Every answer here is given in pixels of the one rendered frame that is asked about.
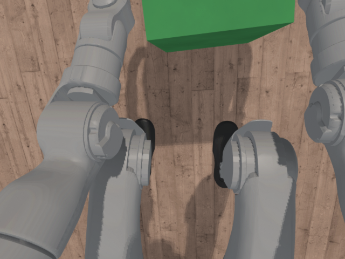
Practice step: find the robot left upper arm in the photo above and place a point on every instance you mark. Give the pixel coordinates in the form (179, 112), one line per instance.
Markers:
(40, 210)

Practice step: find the robot right foot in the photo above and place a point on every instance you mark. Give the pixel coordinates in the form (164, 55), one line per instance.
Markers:
(222, 134)

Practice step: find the carton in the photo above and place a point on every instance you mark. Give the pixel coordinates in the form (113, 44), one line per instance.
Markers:
(178, 25)

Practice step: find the robot right upper arm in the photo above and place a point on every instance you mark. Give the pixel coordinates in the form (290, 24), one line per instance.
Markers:
(325, 123)

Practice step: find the right robot forearm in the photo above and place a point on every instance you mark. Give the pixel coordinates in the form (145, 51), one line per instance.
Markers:
(325, 22)

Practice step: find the robot left thigh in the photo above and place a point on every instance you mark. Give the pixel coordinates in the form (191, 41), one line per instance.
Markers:
(113, 219)

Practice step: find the left robot forearm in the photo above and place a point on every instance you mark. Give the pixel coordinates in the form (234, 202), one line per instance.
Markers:
(98, 55)

